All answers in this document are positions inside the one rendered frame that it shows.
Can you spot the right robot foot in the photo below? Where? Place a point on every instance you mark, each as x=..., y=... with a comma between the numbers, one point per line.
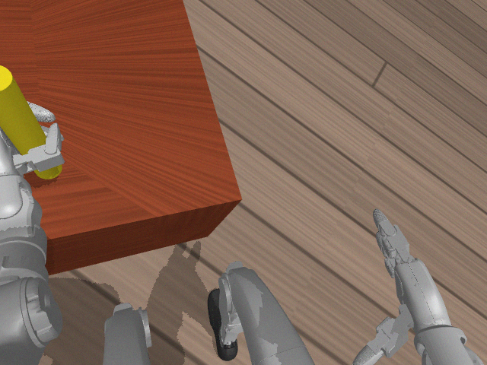
x=225, y=352

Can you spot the can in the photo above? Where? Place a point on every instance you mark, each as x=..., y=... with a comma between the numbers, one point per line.
x=18, y=121

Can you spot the right robot hand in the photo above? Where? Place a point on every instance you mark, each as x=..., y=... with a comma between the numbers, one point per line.
x=421, y=303

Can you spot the left robot arm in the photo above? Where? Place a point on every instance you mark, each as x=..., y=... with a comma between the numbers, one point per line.
x=29, y=316

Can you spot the right robot arm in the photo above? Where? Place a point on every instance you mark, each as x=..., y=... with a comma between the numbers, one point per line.
x=444, y=345

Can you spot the left robot hand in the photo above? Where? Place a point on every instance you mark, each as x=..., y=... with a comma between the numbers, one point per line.
x=39, y=158

